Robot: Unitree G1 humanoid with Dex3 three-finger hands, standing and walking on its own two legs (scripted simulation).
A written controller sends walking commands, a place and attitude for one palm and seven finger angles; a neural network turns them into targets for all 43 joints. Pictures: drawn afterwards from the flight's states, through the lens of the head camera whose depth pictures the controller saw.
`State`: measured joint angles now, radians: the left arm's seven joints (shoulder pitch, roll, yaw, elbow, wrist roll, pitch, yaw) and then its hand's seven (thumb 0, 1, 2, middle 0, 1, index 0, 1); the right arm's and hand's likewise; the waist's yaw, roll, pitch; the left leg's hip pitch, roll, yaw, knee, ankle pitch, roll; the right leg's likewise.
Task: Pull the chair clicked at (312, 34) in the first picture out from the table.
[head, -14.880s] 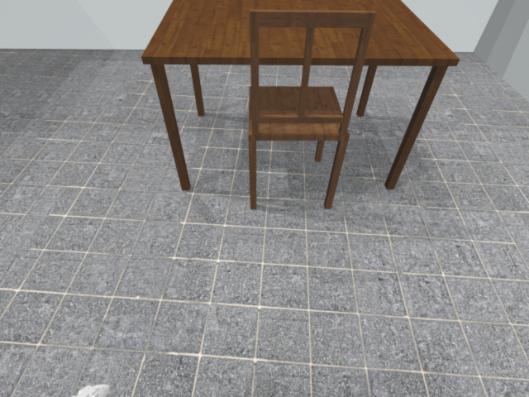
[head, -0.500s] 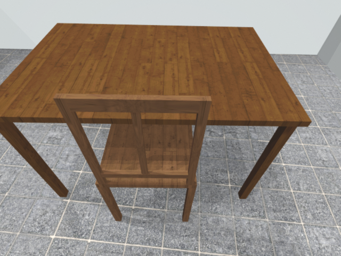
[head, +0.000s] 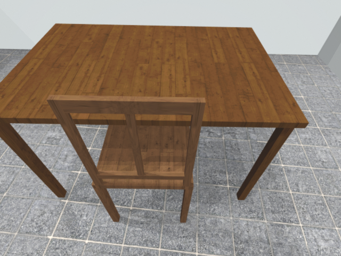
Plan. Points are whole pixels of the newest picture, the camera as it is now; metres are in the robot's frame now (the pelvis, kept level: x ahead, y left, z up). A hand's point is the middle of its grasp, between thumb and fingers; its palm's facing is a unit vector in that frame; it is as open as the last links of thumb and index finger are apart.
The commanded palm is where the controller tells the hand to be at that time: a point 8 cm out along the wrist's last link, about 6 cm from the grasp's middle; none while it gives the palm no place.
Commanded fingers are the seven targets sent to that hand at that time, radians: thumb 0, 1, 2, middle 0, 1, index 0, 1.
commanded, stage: look again from close up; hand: left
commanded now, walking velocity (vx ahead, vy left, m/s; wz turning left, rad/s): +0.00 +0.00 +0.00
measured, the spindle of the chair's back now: (136, 148) +0.44 +0.14 -0.07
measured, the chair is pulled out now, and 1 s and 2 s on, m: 0.00 0.00 0.00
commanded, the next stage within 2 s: none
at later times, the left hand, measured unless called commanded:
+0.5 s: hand out of the picture -0.02 +0.14 -0.17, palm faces +0.03 -0.98 -0.17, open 7.4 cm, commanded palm none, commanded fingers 0.00 0.90 0.90 -0.20 -0.30 -0.20 -0.30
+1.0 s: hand out of the picture -0.02 +0.13 -0.18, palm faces +0.04 -0.98 -0.18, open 7.4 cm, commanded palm none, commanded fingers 0.00 0.90 0.90 -0.20 -0.30 -0.20 -0.30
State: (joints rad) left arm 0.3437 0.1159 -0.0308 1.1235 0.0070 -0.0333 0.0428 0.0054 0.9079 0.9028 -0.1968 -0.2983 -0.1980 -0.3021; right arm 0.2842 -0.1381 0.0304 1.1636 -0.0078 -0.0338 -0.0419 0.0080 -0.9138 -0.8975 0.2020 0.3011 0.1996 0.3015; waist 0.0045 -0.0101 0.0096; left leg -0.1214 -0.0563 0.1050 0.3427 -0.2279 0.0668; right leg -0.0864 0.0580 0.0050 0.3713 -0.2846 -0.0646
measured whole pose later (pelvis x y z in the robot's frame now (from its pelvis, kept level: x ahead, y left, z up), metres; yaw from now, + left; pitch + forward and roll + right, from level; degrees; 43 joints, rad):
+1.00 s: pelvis +0.01 -0.03 +0.00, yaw +0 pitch +0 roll +1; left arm 0.37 0.12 -0.03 1.11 0.00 -0.04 0.05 0.01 0.91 0.90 -0.20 -0.30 -0.20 -0.30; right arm 0.29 -0.13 0.03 1.17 0.00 -0.03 -0.05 0.01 -0.92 -0.90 0.20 0.30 0.20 0.30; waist 0.01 -0.01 -0.01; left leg -0.12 -0.01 0.09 0.37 -0.25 0.02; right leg -0.06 0.10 0.00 0.34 -0.28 -0.10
